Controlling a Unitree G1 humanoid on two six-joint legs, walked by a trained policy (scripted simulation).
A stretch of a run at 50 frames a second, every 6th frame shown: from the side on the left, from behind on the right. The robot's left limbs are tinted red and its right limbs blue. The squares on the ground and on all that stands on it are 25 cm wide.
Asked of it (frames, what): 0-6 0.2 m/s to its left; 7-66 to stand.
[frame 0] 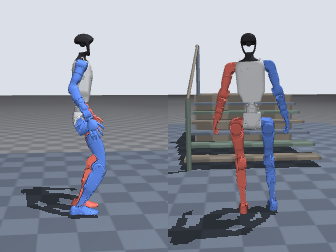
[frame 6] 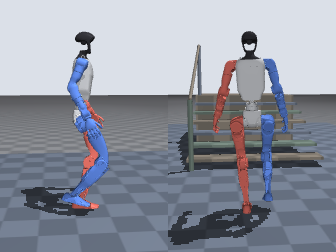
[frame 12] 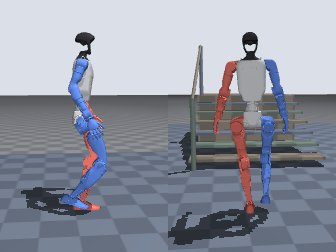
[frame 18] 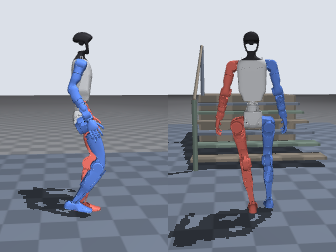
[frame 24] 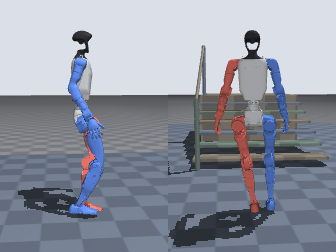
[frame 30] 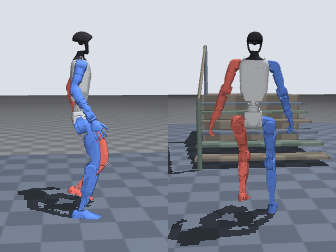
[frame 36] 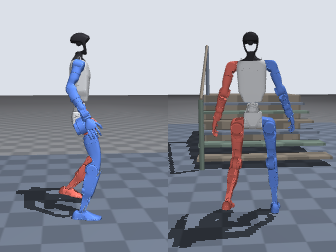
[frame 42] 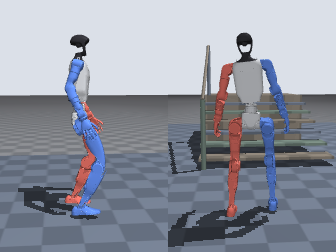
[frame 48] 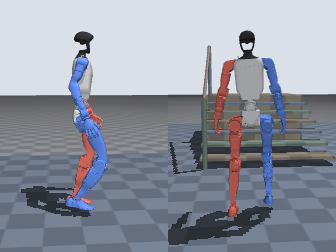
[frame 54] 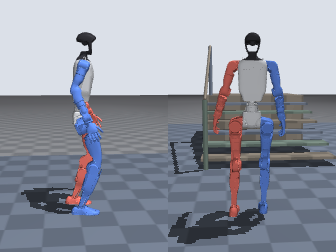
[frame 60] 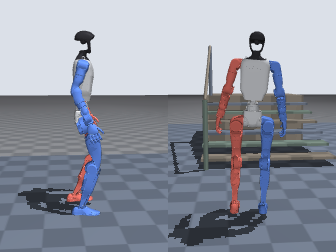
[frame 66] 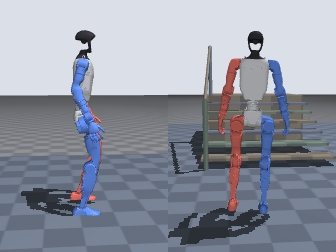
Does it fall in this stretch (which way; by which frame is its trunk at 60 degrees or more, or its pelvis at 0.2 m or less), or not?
no
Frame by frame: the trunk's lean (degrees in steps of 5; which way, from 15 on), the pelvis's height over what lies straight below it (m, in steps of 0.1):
0: 5, 0.8
6: 5, 0.8
12: 5, 0.8
18: 0, 0.8
24: 0, 0.8
30: 5, 0.8
36: 0, 0.8
42: 5, 0.8
48: 5, 0.8
54: 5, 0.8
60: 5, 0.8
66: 5, 0.8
